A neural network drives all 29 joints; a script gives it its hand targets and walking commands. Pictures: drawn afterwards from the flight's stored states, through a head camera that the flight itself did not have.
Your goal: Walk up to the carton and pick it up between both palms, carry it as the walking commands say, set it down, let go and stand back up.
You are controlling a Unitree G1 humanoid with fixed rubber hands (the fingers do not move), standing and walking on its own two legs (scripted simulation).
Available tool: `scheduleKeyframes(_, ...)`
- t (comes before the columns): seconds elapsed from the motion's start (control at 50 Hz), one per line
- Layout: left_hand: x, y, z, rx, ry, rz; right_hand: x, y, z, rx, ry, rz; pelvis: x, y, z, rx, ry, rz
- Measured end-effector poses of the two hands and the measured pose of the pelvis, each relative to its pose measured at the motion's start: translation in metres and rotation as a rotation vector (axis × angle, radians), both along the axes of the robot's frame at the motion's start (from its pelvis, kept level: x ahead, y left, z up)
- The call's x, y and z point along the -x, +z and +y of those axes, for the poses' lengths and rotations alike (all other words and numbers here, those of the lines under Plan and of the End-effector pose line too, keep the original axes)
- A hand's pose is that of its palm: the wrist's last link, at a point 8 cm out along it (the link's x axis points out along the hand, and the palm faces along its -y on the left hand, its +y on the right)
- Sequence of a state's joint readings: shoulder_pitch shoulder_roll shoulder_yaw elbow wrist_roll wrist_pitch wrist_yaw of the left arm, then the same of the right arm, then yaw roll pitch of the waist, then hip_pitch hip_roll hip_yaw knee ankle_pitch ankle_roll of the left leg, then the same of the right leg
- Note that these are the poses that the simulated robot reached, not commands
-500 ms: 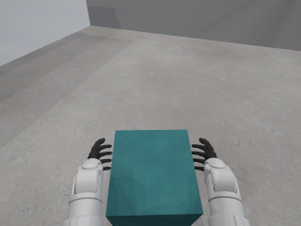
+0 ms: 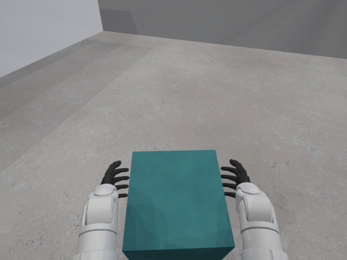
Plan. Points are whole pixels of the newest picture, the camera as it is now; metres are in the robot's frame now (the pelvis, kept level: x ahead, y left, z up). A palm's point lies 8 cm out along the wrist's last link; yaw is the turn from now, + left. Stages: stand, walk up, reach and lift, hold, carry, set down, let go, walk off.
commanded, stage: hold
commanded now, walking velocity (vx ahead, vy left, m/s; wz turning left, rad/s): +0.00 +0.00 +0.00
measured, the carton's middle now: (175, 205) +0.30 +0.00 -0.04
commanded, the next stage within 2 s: carry in 0.64 s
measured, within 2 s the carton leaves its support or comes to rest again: neither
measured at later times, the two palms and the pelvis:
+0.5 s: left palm (108, 191) +0.28 +0.16 +0.05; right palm (242, 189) +0.28 -0.16 +0.05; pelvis +0.00 +0.00 +0.00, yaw +0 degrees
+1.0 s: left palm (135, 156) +0.37 +0.10 +0.07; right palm (253, 163) +0.35 -0.20 +0.07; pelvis +0.08 -0.03 -0.01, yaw -2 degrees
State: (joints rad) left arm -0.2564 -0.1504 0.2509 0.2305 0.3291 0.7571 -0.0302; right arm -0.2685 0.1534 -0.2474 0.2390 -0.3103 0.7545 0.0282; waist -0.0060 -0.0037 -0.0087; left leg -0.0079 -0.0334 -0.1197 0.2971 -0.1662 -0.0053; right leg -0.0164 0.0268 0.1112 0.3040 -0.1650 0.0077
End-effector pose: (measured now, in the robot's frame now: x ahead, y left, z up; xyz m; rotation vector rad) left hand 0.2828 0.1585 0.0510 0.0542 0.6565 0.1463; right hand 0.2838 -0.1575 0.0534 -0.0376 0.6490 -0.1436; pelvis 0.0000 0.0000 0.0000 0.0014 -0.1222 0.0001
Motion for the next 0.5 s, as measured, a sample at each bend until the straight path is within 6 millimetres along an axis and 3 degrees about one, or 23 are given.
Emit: scheduleKeyframes(0.5,-0.0003,-0.0011,0.0,-0.006,-0.006,0.005,0.0001,-0.0011,0.0,0.001,-0.001,-0.001,-0.0005,0.0002,0.0015,0.0,-0.003,0.006)
